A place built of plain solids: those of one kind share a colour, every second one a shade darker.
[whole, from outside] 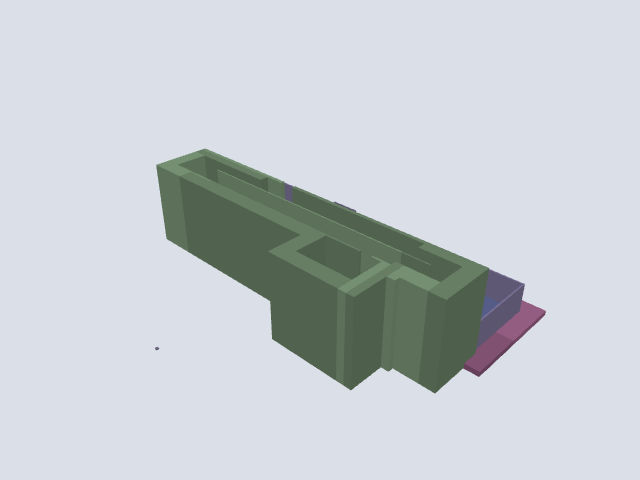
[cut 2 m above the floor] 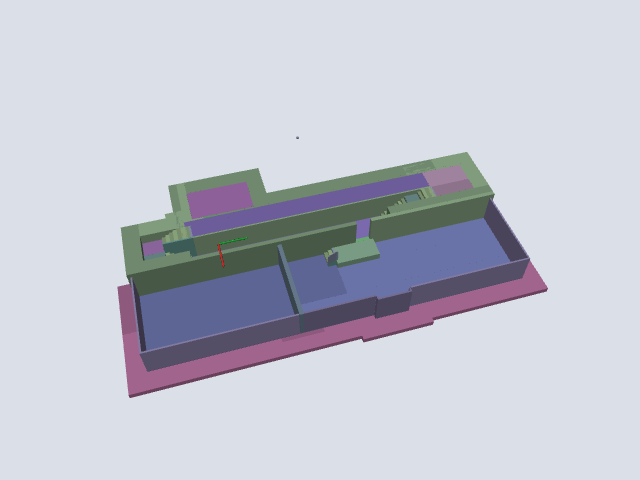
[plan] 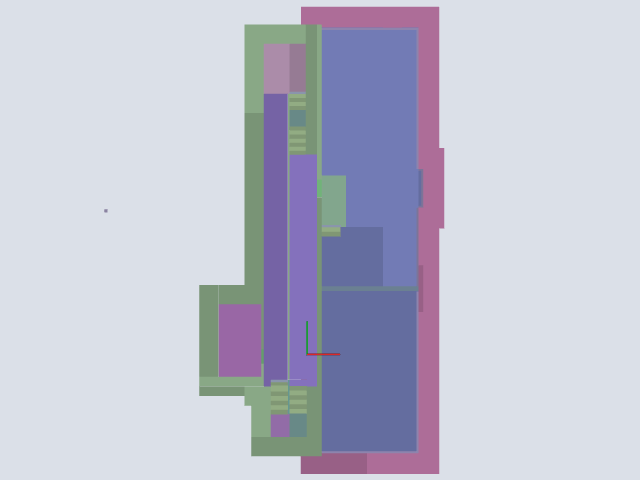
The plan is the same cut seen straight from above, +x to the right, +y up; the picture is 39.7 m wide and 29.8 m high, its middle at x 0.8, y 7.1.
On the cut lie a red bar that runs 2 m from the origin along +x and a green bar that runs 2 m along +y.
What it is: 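A small town gaol of two floors under one roof; a narrow ground-floor corridor and a narrow upper corridor, each with a row of cell doors, a day room upstairs, and a walled yard before the door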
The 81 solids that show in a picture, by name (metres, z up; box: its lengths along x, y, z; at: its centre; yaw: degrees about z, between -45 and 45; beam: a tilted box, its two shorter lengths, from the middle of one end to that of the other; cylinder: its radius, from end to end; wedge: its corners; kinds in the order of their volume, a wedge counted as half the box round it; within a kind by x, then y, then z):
{
 "wall_brick_1": {"box": [1.2, 5.7, 6.73], "at": [-6.09, 1.46, 2.44]},
 "wall_brick_2": {"box": [4.0, 0.6, 6.73], "at": [-4.69, -1.69, 2.44]},
 "wall_brick_3": {"box": [4.43, 0.6, 6.73], "at": [-4.48, -2.29, 2.44]},
 "wall_brick_4": {"box": [2.65, 1.2, 6.73], "at": [-4.17, 3.71, 2.44]},
 "wall_brick_5": {"box": [1.05, 14.28, 6.73], "at": [-3.37, 10.25, 2.44]},
 "wall_brick_6": {"box": [1.05, 5.5, 6.73], "at": [-3.37, 17.74, 2.44]},
 "wall_brick_7": {"box": [1.63, 1.2, 6.73], "at": [-3.08, -2.59, 2.44]},
 "wall_brick_8": {"box": [1.2, 3.15, 6.73], "at": [-2.86, -3.56, 2.44]},
 "wall_brick_9": {"box": [0.15, 0.8, 6.73], "at": [-2.77, -0.99, 2.44]},
 "wall_brick_10": {"box": [0.15, 17.08, 6.73], "at": [-2.77, 8.85, 2.44]},
 "wall_brick_11": {"box": [0.15, 5.5, 6.73], "at": [-2.77, 17.74, 2.44]},
 "wall_brick_12": {"box": [2.61, 1.2, 6.73], "at": [-1.39, 19.89, 2.44]},
 "wall_brick_13": {"box": [4.38, 1.2, 6.73], "at": [-1.28, -5.73, 2.44]},
 "wall_brick_14": {"box": [0.11, 2.12, 3.18], "at": [-1.14, -2.64, 4.21]},
 "wall_brick_15": {"box": [0.11, 17.77, 6.73], "at": [-1.14, 7.3, 2.44]},
 "wall_brick_16": {"box": [0.7, 8.08, 6.73], "at": [0.26, 16.45, 2.44]},
 "wall_brick_17": {"box": [0.93, 3.15, 6.73], "at": [0.45, -3.56, 2.44]},
 "wall_brick_18": {"box": [0.3, 11.75, 6.73], "at": [0.76, 3.89, 2.44]},
 "wall_brick_19": {"box": [0.3, 9.63, 6.73], "at": [0.76, 15.67, 2.44]},
 "yard_concrete_1": {"box": [4.1, 16.64, 0.4], "at": [1.66, 0.89, -0.78]},
 "yard_concrete_2": {"box": [4.1, 11.77, 0.4], "at": [1.66, 15.7, -0.78]},
 "yard_concrete_3": {"box": [7.1, 29.02, 0.4], "at": [4.66, 7.08, -0.78]},
 "yard_concrete_4": {"box": [3.8, 2.9, 0.4], "at": [5.31, 4.08, -0.78]},
 "yard_concrete_5": {"box": [2.9, 5.0, 0.4], "at": [7.06, 10.31, -0.78]},
 "floor_concrete_1": {"box": [0.43, 18.18, 3.53], "at": [-2.48, 7.1, 0.84]},
 "floor_concrete_2": {"box": [1.07, 17.77, 3.53], "at": [-1.73, 7.3, 0.84]},
 "floor_concrete_3": {"box": [2.25, 3.55, 0.93], "at": [-1.14, -3.36, -0.46]},
 "floor_concrete_4": {"box": [1.07, 14.0, 0.93], "at": [-0.55, 5.41, -0.46]},
 "floor_concrete_5": {"box": [0.63, 14.4, 0.93], "at": [0.3, 5.21, -0.46]},
 "yard_yard_concrete_1": {"box": [1.5, 9.18, 0.4], "at": [1.66, 15.7, -0.73]},
 "yard_yard_concrete_2": {"box": [3.8, 3.68, 0.4], "at": [2.81, 6.07, -0.73]},
 "yard_yard_concrete_3": {"box": [2.3, 12.38, 0.4], "at": [3.56, 14.1, -0.73]},
 "yard_yard_concrete_4": {"box": [6.0, 10.07, 0.4], "at": [3.91, -1.1, -0.73]},
 "yard_yard_concrete_5": {"box": [1.2, 16.36, 0.4], "at": [5.31, 12.11, -0.73]},
 "yard_yard_concrete_6": {"box": [1.0, 16.06, 0.4], "at": [6.41, 12.26, -0.73]},
 "yard_yard_concrete_7": {"box": [0.3, 2.4, 0.4], "at": [7.06, 10.31, -0.73]},
 "floor_dayroom_lino_1": {"box": [2.65, 4.5, 3.53], "at": [-4.17, 0.86, 0.84]},
 "floor_landing_metal_1": {"box": [1.61, 3.1, 3.53], "at": [-1.89, 17.74, 0.84]},
 "floor_landing_metal_2": {"box": [1.01, 2.98, 3.53], "at": [-0.59, 17.8, 0.84]},
 "step_1": {"box": [1.07, 0.38, 1.44], "at": [-1.73, -3.54, 0.67]},
 "step_2": {"box": [1.07, 0.38, 1.61], "at": [-1.73, -3.26, 0.76]},
 "step_3": {"box": [1.07, 0.38, 1.78], "at": [-1.73, -2.97, 0.84]},
 "step_4": {"box": [1.07, 0.38, 1.96], "at": [-1.73, -2.69, 0.93]},
 "step_5": {"box": [1.07, 0.38, 2.13], "at": [-1.73, -2.4, 1.01]},
 "step_6": {"box": [1.07, 0.38, 2.3], "at": [-1.73, -2.12, 1.1]},
 "step_7": {"box": [1.07, 0.38, 2.48], "at": [-1.73, -1.83, 1.19]},
 "step_8": {"box": [1.01, 0.33, 0.25], "at": [-0.58, 12.56, 0.07]},
 "step_9": {"box": [1.01, 0.33, 0.45], "at": [-0.58, 12.81, 0.17]},
 "step_10": {"box": [1.01, 0.33, 0.65], "at": [-0.58, 13.06, 0.28]},
 "step_11": {"box": [1.01, 0.33, 0.85], "at": [-0.58, 13.31, 0.38]},
 "step_12": {"box": [1.01, 0.33, 1.05], "at": [-0.58, 13.56, 0.47]},
 "step_13": {"box": [1.01, 0.33, 1.25], "at": [-0.58, 13.81, 0.57]},
 "step_14": {"box": [1.0, 0.33, 1.45], "at": [-0.58, 14.06, 0.68]},
 "step_15": {"box": [1.01, 0.33, 1.85], "at": [-0.58, 15.33, 0.88]},
 "step_16": {"box": [1.01, 0.33, 2.05], "at": [-0.58, 15.58, 0.97]},
 "step_17": {"box": [1.01, 0.33, 2.25], "at": [-0.58, 15.83, 1.07]},
 "step_18": {"box": [1.0, 0.33, 2.45], "at": [-0.58, 16.08, 1.18]},
 "step_19": {"box": [1.07, 0.38, 1.09], "at": [-0.55, -3.57, 0.49]},
 "step_20": {"box": [1.07, 0.38, 0.92], "at": [-0.55, -3.29, 0.41]},
 "step_21": {"box": [1.07, 0.38, 0.74], "at": [-0.55, -3.0, 0.32]},
 "step_22": {"box": [1.07, 0.38, 0.57], "at": [-0.55, -2.72, 0.23]},
 "step_23": {"box": [1.07, 0.38, 0.4], "at": [-0.55, -2.43, 0.15]},
 "step_24": {"box": [1.07, 0.38, 0.22], "at": [-0.55, -2.15, 0.06]},
 "step_25": {"box": [1.15, 0.37, 0.23], "at": [1.48, 7.5, -0.47]},
 "step_26": {"box": [1.14, 0.37, 0.4], "at": [1.48, 7.79, -0.38]},
 "fence_metal_1": {"box": [6.0, 0.12, 2.6], "at": [3.91, -6.08, 0.37]},
 "fence_metal_2": {"box": [6.0, 0.12, 2.6], "at": [3.91, 20.2, 0.37]},
 "fence_metal_3": {"box": [0.12, 10.05, 2.6], "at": [6.85, -1.11, 0.37]},
 "fence_metal_4": {"box": [0.12, 4.9, 2.6], "at": [6.85, 6.66, 0.37]},
 "fence_metal_5": {"box": [0.12, 8.75, 2.6], "at": [6.85, 15.89, 0.37]},
 "fence_metal_6": {"box": [0.3, 0.12, 2.6], "at": [7.06, 9.17, 0.37]},
 "fence_metal_7": {"box": [0.12, 2.4, 2.6], "at": [7.15, 10.31, 0.37]},
 "fence_brick_1": {"box": [6.0, 0.3, 2.6], "at": [3.91, 4.08, 0.37]},
 "floor_stoop_stone_1": {"box": [1.5, 3.2, 0.93], "at": [1.66, 9.51, -0.46]},
 "floor_l1a_1": {"box": [1.01, 1.04, 1.65], "at": [-0.58, 14.66, 0.78]},
 "floor_l1a_2": {"box": [1.07, 1.46, 1.26], "at": [-0.55, -4.4, 0.58]},
 "floor_1": {"box": [1.18, 1.43, 1.26], "at": [-1.68, -4.42, 0.58]},
 "floor_sill_concrete_1": {"box": [0.15, 0.9, 3.53], "at": [-2.77, -0.14, 0.84]},
 "floor_sill_concrete_2": {"box": [0.3, 1.1, 0.93], "at": [0.76, 10.31, -0.46]},
 "wall_1": {"box": [0.1, 2.12, 2.67], "at": [-1.14, -2.64, 1.28]},
 "rail_1": {"wedge": [[2.06, 7.28, -0.28], [2.06, 7.28, 0.58], [2.06, 7.91, 0.1], [2.06, 7.91, 0.96], [2.11, 7.28, -0.28], [2.11, 7.28, 0.58], [2.11, 7.91, 0.1], [2.11, 7.91, 0.96]]}
}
